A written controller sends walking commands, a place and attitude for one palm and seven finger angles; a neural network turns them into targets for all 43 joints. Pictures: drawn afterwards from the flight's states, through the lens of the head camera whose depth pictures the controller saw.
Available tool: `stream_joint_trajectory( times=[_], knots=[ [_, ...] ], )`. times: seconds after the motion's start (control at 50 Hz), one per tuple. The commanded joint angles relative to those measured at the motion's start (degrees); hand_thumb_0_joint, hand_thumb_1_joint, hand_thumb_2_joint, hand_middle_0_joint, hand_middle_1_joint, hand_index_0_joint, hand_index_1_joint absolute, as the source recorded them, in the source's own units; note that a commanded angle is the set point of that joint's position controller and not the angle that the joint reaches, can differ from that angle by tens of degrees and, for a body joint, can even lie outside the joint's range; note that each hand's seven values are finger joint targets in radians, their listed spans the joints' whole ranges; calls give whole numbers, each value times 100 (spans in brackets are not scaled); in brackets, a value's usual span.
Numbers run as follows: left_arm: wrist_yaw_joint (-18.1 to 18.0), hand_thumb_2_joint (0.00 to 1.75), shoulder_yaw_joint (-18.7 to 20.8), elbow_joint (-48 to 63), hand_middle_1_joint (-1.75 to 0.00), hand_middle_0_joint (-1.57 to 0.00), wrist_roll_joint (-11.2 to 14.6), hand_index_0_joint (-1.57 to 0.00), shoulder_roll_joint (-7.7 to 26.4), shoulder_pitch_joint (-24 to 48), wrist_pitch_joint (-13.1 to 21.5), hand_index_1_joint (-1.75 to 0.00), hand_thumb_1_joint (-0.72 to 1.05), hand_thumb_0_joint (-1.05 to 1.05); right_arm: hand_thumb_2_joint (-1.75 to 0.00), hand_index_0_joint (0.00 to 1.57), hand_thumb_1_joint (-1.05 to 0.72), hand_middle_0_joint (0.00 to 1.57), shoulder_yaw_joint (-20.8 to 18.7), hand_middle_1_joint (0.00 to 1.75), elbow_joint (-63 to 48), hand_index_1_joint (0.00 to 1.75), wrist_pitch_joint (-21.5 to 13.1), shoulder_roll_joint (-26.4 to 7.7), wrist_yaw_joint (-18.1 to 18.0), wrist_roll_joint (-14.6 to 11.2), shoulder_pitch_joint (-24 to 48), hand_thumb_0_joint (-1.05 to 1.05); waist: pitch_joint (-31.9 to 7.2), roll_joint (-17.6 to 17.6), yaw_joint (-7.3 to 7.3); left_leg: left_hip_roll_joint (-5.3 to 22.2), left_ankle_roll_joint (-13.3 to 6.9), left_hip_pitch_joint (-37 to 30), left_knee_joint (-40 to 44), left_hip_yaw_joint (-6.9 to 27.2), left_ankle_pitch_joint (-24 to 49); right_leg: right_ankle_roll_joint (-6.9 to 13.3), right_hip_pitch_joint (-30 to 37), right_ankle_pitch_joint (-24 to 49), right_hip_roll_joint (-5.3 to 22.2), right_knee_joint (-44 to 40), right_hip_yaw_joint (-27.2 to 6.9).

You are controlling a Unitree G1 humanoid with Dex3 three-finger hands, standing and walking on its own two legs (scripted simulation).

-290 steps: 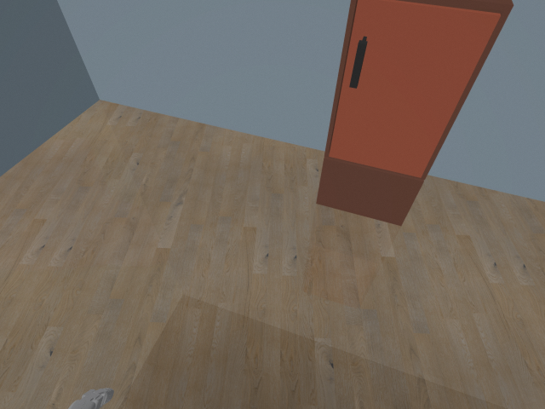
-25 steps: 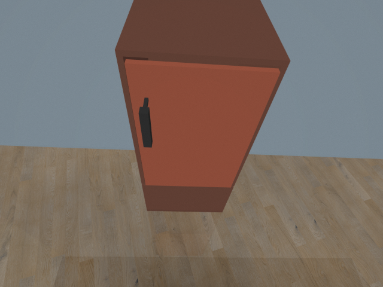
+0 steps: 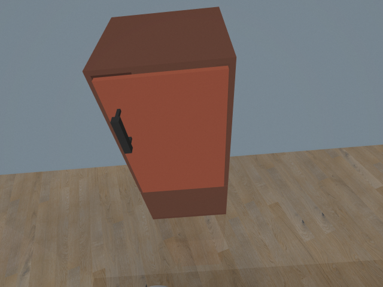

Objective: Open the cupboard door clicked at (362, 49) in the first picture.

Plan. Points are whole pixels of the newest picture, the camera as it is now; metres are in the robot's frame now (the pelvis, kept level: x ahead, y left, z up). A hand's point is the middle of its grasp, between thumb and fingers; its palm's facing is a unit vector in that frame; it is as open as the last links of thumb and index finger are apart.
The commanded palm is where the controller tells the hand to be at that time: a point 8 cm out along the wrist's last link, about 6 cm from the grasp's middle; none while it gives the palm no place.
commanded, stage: come to a stop and stand still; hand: left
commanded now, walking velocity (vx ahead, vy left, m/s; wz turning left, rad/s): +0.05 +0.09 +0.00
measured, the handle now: (123, 131) +0.56 +0.26 -0.02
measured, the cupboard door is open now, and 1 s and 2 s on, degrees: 0 0 0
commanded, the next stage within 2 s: look again from close up in 0.72 s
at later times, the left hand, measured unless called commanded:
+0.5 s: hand out of the picture -0.01 +0.27 -0.19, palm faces +0.06 -0.97 -0.23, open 7.4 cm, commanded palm none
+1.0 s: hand out of the picture +0.02 +0.24 -0.18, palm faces +0.01 -0.98 -0.21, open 7.3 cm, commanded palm none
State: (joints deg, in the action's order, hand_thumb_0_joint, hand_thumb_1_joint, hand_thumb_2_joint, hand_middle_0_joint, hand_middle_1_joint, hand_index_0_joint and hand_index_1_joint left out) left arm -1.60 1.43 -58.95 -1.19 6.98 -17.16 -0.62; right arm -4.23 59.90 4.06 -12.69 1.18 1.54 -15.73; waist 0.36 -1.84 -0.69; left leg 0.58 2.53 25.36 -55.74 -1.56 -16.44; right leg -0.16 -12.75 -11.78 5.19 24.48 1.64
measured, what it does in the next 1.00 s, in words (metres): steps on the spot: left foot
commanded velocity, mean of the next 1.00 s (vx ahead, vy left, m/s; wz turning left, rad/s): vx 0.00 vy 0.00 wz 0.00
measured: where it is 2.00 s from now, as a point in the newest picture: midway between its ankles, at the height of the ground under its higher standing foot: outside the picture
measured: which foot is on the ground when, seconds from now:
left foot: up 0.00-0.24, down 0.26-1.00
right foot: down 0.00-1.00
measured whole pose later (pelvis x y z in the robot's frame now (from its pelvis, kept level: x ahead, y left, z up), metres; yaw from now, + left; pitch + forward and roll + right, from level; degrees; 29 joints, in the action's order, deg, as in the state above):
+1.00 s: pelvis -0.01 +0.06 -0.01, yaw +0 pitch -1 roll +1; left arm -1.6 0.0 -59.9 -0.9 9.6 -15.3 -0.6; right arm 0.1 60.6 0.1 -9.4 -0.8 0.8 -17.4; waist 2.2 0.1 0.5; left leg 0.9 -0.5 9.7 -28.4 -5.4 -17.4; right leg -4.4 -14.0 -13.4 6.6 28.8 1.0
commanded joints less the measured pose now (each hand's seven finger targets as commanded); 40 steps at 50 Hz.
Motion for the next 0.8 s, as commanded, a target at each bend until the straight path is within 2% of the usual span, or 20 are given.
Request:
stream_joint_trajectory(
  times=[0.0,0.06,0.1,0.14,0.16,0.18,0.2,0.22,0.24,0.26,0.28,0.3,0.32,0.38,0.42,0.46,0.5,0.58,0.68,0.78],
  knots=[
    [-102,90,327,226,-30,-20,-39,-20,1171,-450,160,-30,90,0,-90,20,-90,20,-33,30,-429,30,-163,-249,-28,3,258,0,102,1219,-292,201,87,710,26,108,-108,613,773,-295,1307,-1123,-1192],
    [-104,90,336,164,-30,-20,-89,-20,1200,-509,145,-30,90,0,-90,20,-90,20,24,30,-486,30,-202,-160,-59,-32,356,0,110,1335,-336,205,65,372,861,13,-577,790,759,68,1390,-1036,-1266],
    [-90,90,351,145,-30,-20,-117,-20,1260,-451,124,-30,90,0,-90,20,-90,20,66,30,-478,30,-255,-75,-77,-78,356,0,60,1511,-339,135,5,-133,1600,-94,-824,841,630,532,1351,-899,-1188],
    [-77,90,347,113,-30,-20,-89,-20,1289,-230,101,-30,90,0,-90,20,-90,20,98,30,-337,30,-300,0,-120,-106,3,0,-8,1536,-137,9,-33,-924,2420,-232,-341,685,245,774,1112,-640,-915],
    [-292,90,177,8,-30,-20,-119,-20,1381,-387,246,-30,90,0,-90,20,-90,20,119,30,-589,30,-362,-325,-99,-48,-107,0,-12,922,153,-114,-8,-1193,1918,-415,-462,449,10,1747,1043,-215,-1017],
    [-249,90,180,199,-30,-20,-73,-20,1384,-11,253,-30,90,0,-90,20,-90,20,167,30,-669,30,-400,-214,-77,-75,-360,0,35,317,378,114,-69,-1316,2615,-179,-257,414,-219,1088,930,50,-528],
    [-235,90,136,289,-30,-20,-10,-20,1057,-86,190,-30,90,0,-90,20,-90,20,172,30,-621,30,-504,-266,-107,6,-558,0,-229,-746,273,478,-230,-1296,3197,192,577,255,-63,539,429,883,-148],
    [-195,90,98,265,-30,-20,22,-20,936,-237,132,-30,90,0,-90,20,-90,20,154,30,-704,30,-522,-613,-162,-30,-468,0,-512,-1153,144,963,-385,-1268,3066,799,2150,97,-129,-87,86,1096,224],
    [-180,90,59,191,-30,-20,40,-20,789,-369,110,-30,90,0,-90,20,-90,20,163,30,-789,30,-481,-718,-221,-13,-258,0,-448,-745,15,1151,-575,-1291,3018,782,2745,73,-159,-563,-42,979,278],
    [-160,90,68,189,-30,-20,34,-20,666,-518,120,-30,90,0,-90,20,-90,20,157,30,-899,30,-453,-786,-234,7,-191,0,-435,22,-71,1177,-666,-1043,2871,569,2092,99,25,-454,-33,695,257],
    [-135,90,20,196,-30,-20,-19,-20,698,-372,85,-30,90,0,-90,20,-90,20,206,30,-898,30,-480,-655,-221,10,-154,0,-270,128,1,922,-575,-905,2923,505,1727,96,-10,-350,-110,778,302],
    [-108,90,26,197,-30,-20,-39,-20,742,-166,68,-30,90,0,-90,20,-90,20,219,30,-865,30,-493,-578,-210,-16,-86,0,10,-365,43,783,-502,-769,3087,501,1713,84,-31,-313,-77,885,293],
    [-83,90,20,212,-30,-20,-30,-20,795,-174,54,-30,90,0,-90,20,-90,20,244,30,-870,30,-489,-577,-215,-33,-40,0,239,-572,37,773,-481,-681,3252,500,1562,77,-90,-408,-110,872,252],
    [-44,90,-11,212,-30,-20,-25,-20,820,-211,44,-30,90,0,-90,20,-90,20,273,30,-875,30,-496,-515,-238,-44,33,0,667,-427,-7,658,-483,-453,3499,474,887,60,-121,-187,-89,673,154],
    [-29,90,-8,225,-30,-20,-24,-20,855,-257,36,-30,90,0,-90,20,-90,20,263,30,-883,30,-514,-511,-240,-44,11,0,541,-78,-4,633,-468,-553,3587,479,519,48,-68,-65,-58,563,103],
    [-21,90,-14,236,-30,-20,-23,-20,837,-258,39,-30,90,0,-90,20,-90,20,250,30,-862,30,-540,-544,-246,-46,15,0,410,-118,2,632,-475,-732,3665,502,485,33,-58,66,-30,515,73],
    [-19,90,-17,263,-30,-20,-24,-20,870,-220,42,-30,90,0,-90,20,-90,20,254,30,-840,30,-563,-552,-255,-51,-20,0,282,-187,15,642,-459,-890,3652,461,908,11,-22,160,-22,520,71],
    [-17,90,-16,282,-30,-20,-26,-20,861,-194,46,-30,90,0,-90,20,-90,20,258,30,-764,30,-584,-512,-272,-54,-41,0,217,-47,2,630,-459,-1025,3633,407,1254,3,45,350,22,430,34],
    [-27,90,-9,276,-30,-20,-11,-20,882,-124,47,-30,90,0,-90,20,-90,20,269,30,-611,30,-594,-487,-285,-58,-115,0,138,-84,17,602,-424,-1175,3545,312,1672,-7,144,558,65,407,5],
    [-24,90,-6,216,-30,-20,-3,-20,895,-134,66,-30,90,0,-90,20,-90,20,282,30,-447,30,-584,-425,-267,-69,-141,0,198,112,-3,548,-427,-1071,3533,230,1150,6,245,674,136,278,-53]
  ],
)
